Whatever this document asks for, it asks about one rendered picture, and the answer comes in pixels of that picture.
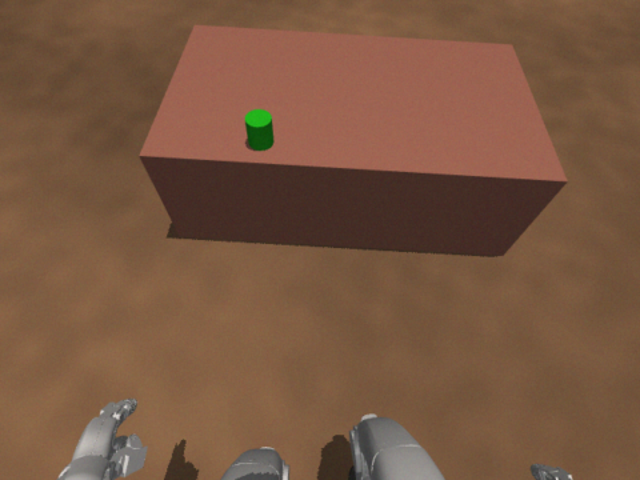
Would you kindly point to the can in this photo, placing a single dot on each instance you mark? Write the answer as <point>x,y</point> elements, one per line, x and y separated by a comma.
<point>259,129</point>

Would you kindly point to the right robot hand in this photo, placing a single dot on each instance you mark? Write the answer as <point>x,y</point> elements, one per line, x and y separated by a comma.
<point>545,472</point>

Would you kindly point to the left robot arm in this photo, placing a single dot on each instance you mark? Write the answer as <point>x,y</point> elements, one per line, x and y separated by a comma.
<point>90,467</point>

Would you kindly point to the left robot hand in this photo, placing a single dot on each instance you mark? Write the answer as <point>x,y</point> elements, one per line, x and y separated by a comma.
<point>125,454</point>

